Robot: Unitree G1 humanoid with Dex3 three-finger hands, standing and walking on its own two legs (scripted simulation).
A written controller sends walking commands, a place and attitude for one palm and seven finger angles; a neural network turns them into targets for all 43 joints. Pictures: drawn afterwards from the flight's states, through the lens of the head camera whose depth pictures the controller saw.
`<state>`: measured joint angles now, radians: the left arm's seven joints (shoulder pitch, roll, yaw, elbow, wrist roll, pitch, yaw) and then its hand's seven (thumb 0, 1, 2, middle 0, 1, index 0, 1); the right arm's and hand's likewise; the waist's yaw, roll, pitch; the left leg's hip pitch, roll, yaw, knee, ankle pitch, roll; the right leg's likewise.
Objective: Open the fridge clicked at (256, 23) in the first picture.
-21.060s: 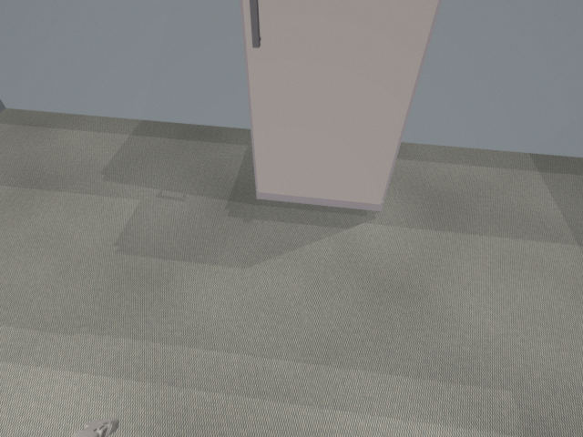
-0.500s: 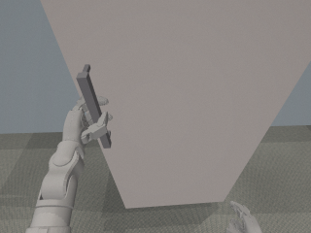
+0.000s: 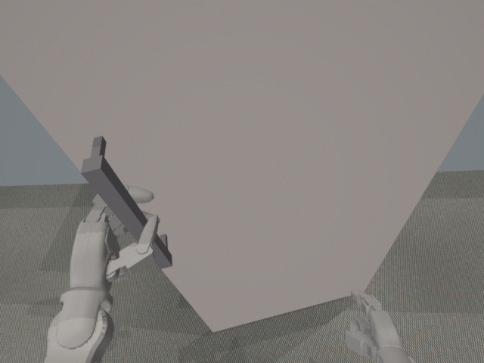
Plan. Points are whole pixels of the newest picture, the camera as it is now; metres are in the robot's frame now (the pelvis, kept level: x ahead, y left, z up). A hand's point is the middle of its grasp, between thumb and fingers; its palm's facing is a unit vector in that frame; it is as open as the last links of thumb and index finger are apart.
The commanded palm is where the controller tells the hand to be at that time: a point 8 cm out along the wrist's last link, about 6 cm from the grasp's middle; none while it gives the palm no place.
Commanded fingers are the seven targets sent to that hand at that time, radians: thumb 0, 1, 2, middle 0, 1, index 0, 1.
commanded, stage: walk backward, drawing the door open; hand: left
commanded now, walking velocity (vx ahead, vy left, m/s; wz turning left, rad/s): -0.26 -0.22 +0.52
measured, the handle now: (138, 213) +0.30 +0.16 +0.14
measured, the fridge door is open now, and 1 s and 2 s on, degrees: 15 46 70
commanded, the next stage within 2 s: stop walking and hold the door back in 1.46 s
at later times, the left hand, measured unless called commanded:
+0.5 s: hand (185, 358) +0.12 +0.06 +0.13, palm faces +0.31 -0.92 -0.22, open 6.5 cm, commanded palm +0.07 +0.10 +0.14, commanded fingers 0.00 0.90 0.90 -0.45 -1.40 -0.45 -1.40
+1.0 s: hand out of the picture +0.03 -0.05 +0.13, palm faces +0.71 -0.65 -0.26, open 6.6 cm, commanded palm -0.03 -0.03 +0.14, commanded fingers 0.00 0.90 0.90 -0.45 -1.40 -0.45 -1.40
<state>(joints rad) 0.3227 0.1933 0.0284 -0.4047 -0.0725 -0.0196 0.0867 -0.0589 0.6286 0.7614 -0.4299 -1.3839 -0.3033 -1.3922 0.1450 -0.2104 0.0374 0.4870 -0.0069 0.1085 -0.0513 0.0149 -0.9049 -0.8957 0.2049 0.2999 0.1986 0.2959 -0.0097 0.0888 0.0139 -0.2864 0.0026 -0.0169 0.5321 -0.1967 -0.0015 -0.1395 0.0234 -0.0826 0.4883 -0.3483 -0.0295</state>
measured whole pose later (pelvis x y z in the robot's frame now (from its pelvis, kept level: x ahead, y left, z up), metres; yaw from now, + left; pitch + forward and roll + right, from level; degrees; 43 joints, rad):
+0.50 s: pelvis -0.09 -0.12 +0.00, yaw +19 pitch +0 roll +4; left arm 0.26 0.17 -0.04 -0.42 0.00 -0.04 0.08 -0.05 0.64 0.74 -0.44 -1.39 -0.28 -1.38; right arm 0.22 -0.18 -0.03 0.64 -0.04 -0.05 -0.11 0.02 -0.91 -0.90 0.20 0.30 0.20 0.30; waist -0.07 0.00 0.06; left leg -0.47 -0.01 0.06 1.10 -0.48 -0.02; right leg -0.35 -0.03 -0.17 0.51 -0.17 -0.12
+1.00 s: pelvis -0.09 -0.33 -0.02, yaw +43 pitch -3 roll +1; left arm 0.16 0.19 0.04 -0.45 -0.02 -0.06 0.08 -0.05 0.63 0.79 -0.44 -1.39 -0.24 -1.36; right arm 0.08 -0.19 -0.05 0.64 0.00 -0.09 -0.05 0.02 -0.90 -0.90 0.21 0.30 0.20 0.30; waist -0.02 0.07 0.22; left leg -0.47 0.05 -0.12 1.07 -0.53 -0.04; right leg -0.39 -0.04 -0.09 0.66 -0.22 -0.04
